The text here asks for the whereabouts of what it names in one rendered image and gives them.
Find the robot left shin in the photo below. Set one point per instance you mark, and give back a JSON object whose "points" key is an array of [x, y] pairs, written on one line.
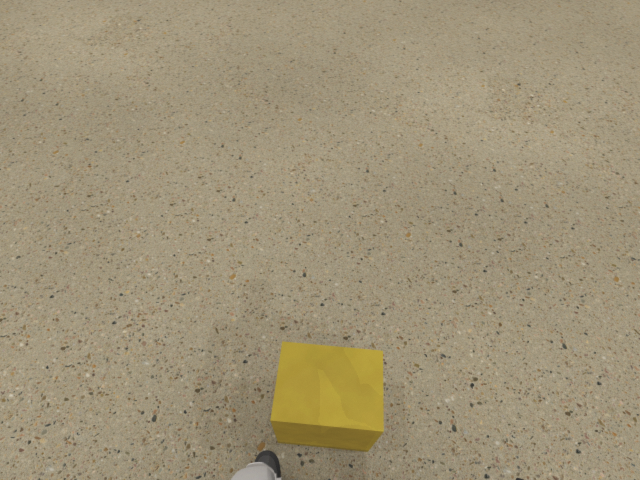
{"points": [[259, 464]]}

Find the robot left foot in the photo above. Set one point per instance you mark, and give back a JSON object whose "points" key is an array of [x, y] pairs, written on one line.
{"points": [[269, 458]]}

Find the carton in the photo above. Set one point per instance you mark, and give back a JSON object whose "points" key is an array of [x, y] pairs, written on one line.
{"points": [[328, 396]]}

